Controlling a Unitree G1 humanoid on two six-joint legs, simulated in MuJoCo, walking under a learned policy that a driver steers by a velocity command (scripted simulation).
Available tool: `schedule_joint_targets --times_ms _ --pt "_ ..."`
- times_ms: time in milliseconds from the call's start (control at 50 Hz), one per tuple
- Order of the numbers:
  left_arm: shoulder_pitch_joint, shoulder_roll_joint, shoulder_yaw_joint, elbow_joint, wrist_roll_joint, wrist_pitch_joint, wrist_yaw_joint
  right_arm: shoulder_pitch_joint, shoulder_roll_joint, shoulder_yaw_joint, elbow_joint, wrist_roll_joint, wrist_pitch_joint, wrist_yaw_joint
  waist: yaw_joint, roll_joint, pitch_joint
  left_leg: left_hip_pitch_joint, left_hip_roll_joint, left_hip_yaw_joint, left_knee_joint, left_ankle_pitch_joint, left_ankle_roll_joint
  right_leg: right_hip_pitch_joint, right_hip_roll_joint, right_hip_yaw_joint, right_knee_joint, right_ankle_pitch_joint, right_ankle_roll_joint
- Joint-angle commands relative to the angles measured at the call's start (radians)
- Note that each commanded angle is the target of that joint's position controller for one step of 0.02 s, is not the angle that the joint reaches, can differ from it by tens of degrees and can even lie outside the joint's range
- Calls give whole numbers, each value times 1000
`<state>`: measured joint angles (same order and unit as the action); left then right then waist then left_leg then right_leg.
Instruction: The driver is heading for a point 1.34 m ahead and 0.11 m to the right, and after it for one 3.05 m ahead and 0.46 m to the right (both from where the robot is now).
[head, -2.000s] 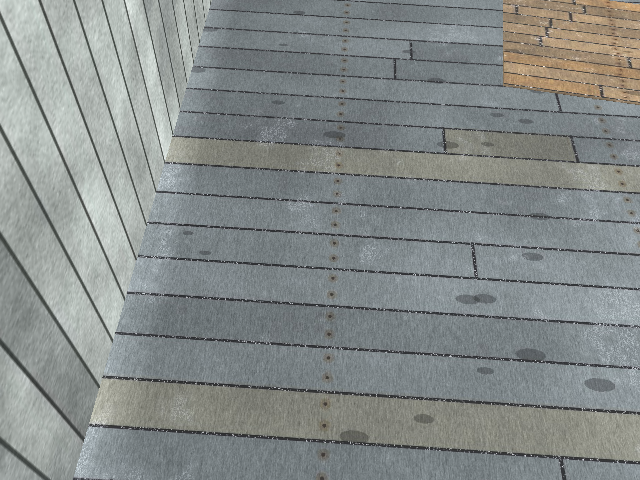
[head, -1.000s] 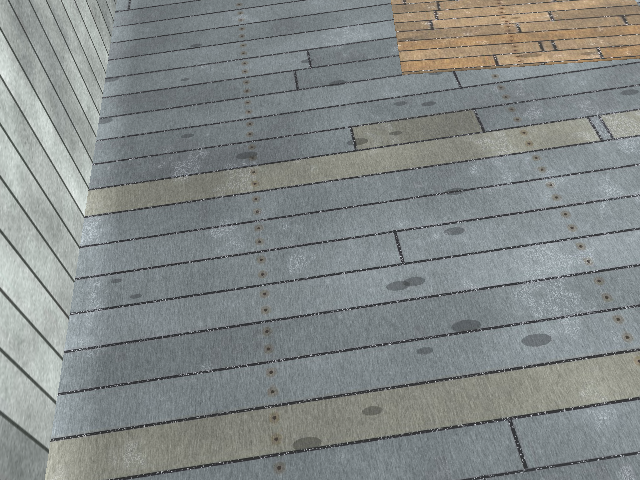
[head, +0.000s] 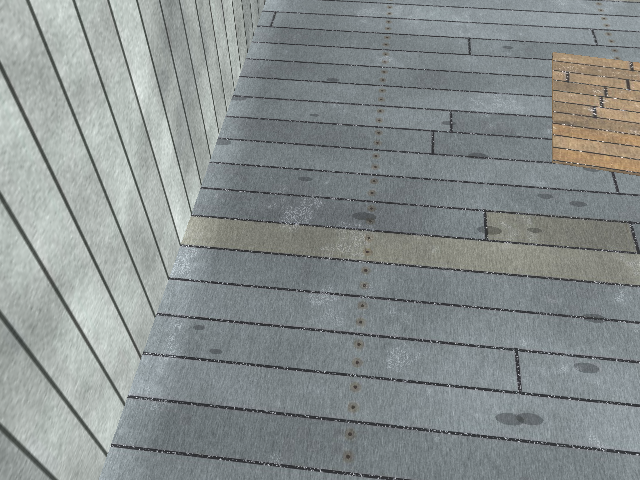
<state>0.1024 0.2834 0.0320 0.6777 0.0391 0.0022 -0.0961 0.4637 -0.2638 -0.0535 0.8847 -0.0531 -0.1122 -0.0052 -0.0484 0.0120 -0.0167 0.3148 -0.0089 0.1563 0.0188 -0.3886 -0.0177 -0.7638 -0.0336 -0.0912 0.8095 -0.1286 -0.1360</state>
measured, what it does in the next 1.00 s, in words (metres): walks ahead: right foot, then left foot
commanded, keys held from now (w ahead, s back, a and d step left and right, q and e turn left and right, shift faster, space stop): w+e+shift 0.24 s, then w+q+shift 0.76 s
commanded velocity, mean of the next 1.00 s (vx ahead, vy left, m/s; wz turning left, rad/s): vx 0.97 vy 0.00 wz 0.13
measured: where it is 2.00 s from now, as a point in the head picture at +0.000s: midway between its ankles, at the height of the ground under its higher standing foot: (371, 76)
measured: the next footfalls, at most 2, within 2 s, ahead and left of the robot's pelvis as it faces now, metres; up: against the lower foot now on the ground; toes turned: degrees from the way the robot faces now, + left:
right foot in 0.06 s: +0.25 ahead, -0.10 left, +0.00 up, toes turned -9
left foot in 0.54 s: +0.73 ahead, -0.13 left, +0.00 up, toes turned -12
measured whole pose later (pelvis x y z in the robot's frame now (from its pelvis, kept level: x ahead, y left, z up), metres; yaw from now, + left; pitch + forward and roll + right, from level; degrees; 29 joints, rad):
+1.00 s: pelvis +0.98 -0.23 +0.00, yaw +9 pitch +4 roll -2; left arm -0.04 0.26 -0.04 0.57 0.07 -0.11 0.01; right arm 0.46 -0.33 -0.09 0.88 0.01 -0.07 0.00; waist -0.13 0.02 0.03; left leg -0.09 -0.12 -0.25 0.95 -0.42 0.11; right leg -0.55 -0.01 0.05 0.60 -0.12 0.04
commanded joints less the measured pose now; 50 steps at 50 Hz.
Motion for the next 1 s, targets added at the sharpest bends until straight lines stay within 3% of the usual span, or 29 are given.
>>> schedule_joint_targets --times_ms 20,40,60,80,100,120,140,180,240,300,380,420,460,500,520,540,560,580,620,660,700,780,820,880,920,940,960,980,1000 --pt "-63 57 6 -86 -9 -15 13 -39 -159 -23 -47 -3 -2 -12 66 121 74 -135 273 87 271 1336 110 151 99 -127 -25 -107 -64" --pt "79 90 21 -51 -15 -18 20 -46 -194 -30 -51 -8 17 -18 140 148 -23 -145 288 89 497 1538 108 306 147 -133 -6 -185 -84" --pt "262 143 47 1 -16 -31 33 -53 -227 -38 -60 -6 30 -23 223 139 -123 -253 292 78 778 1531 107 543 180 -103 -34 -251 -111" --pt "427 212 82 52 1 -36 48 -70 -226 -37 -75 2 24 -24 302 71 -205 -476 245 67 1119 1249 83 838 142 64 -151 -305 -140" --pt "344 320 119 47 -8 -13 59 -107 -89 -7 -165 47 -6 15 185 -315 -245 -981 -18 13 1566 86 8 1134 -140 673 -388 -599 -249" --pt "345 331 120 25 -27 -13 56 -173 -136 0 -213 32 -29 19 195 -154 -336 -1114 -32 -225 1657 58 34 1183 -211 961 -512 -478 -293" --pt "357 303 118 54 -28 -17 68 -263 -143 3 -240 27 -38 16 196 -40 -223 -1166 23 -258 1620 113 41 1116 -197 861 -518 -313 -261" --pt "309 215 96 89 -28 -33 90 -261 -92 26 -248 6 -32 11 88 91 -29 -1079 109 -249 1406 112 36 798 -114 634 -537 -136 -183" --pt "247 152 66 68 -42 -63 92 -215 -92 34 -249 -33 35 18 8 41 55 -1009 142 -226 1281 29 -12 550 -23 516 -578 -68 -204" --pt "298 143 57 103 -40 -93 88 -367 -66 57 -300 -19 48 40 42 13 155 -1003 148 -116 1006 223 -12 456 17 379 -689 180 -148" --pt "384 138 50 151 -55 -131 77 -497 -43 76 -300 26 34 50 132 -18 120 -847 67 -15 627 600 76 609 36 216 -761 608 -13" --pt "366 177 54 158 -43 -142 88 -486 -83 65 -278 39 30 48 113 -61 83 -800 23 -16 546 635 113 758 -11 170 -751 806 23" --pt "348 226 64 163 -18 -131 113 -406 -141 44 -235 42 30 49 52 -97 26 -736 -65 -5 535 527 132 900 -64 127 -636 1143 63" --pt "255 252 75 146 29 -103 139 -72 -211 12 -119 60 39 37 -125 -135 -116 -483 -125 -24 572 439 153 927 -98 88 -271 1380 94" --pt "173 245 74 129 34 -83 144 150 -232 -7 -45 59 49 28 -240 -101 -164 -327 -88 -52 493 425 190 859 -77 41 74 1324 107" --pt "91 187 58 104 37 -87 137 288 -262 -32 -5 56 61 14 -298 29 -165 -134 -17 -166 566 288 239 582 56 33 557 614 103" --pt "276 19 13 43 -23 -111 103 153 -315 -40 -8 15 63 13 -25 415 -211 174 250 -808 497 277 467 18 210 130 911 -402 179" --pt "258 74 -9 33 -9 -129 106 24 -242 -45 -67 25 67 24 -56 158 -271 125 294 -1031 297 -18 507 -60 135 243 881 -291 133" --pt "104 128 -14 8 16 -144 94 -45 -141 -26 -63 38 65 24 2 -125 -32 -259 229 -856 196 -95 404 19 29 234 655 -153 101" --pt "74 97 -31 -29 49 -109 85 -42 -140 -15 -38 42 47 11 72 -114 78 -509 134 -714 170 41 362 91 -10 212 539 -179 129" --pt "37 76 -49 -66 51 -78 80 -42 -169 -20 -37 46 25 17 94 -65 131 -667 75 -626 129 97 360 125 -48 166 370 -191 157" --pt "-198 48 -73 -163 16 -85 63 -8 -196 -45 -45 60 19 17 -3 -25 168 -743 11 -557 76 314 290 243 -39 99 -63 170 202" --pt "-213 46 -71 -173 6 -84 64 39 -186 -51 -43 73 19 26 -42 23 109 -614 20 -558 130 509 247 274 1 89 -157 293 187" --pt "-250 64 -63 -198 8 -91 72 64 -194 -65 -38 63 28 7 -60 52 53 -448 27 -557 247 647 193 321 33 110 -288 252 164" --pt "-90 132 -30 -155 -1 -101 90 28 -241 -76 -50 51 27 3 27 43 -70 -429 21 -551 485 903 146 573 80 115 -316 118 138" --pt "107 176 -6 -108 -6 -107 104 -38 -280 -86 -67 46 20 8 147 51 -162 -509 0 -545 704 887 131 787 46 144 -306 45 120" --pt "330 248 28 -72 21 -115 127 -83 -233 -74 -90 37 -1 13 249 4 -290 -647 -28 -499 988 696 136 1037 -102 275 -250 -245 83" --pt "356 296 46 -77 61 -124 135 -3 -37 -19 -136 93 -3 9 176 -346 -459 -952 -141 -341 1355 -31 103 1321 -451 807 -383 -418 -39" --pt "280 307 69 -70 41 -110 127 19 -78 -4 -153 87 19 2 123 -369 -471 -1073 -56 -277 1499 -16 114 1256 -467 1015 -495 -541 -93"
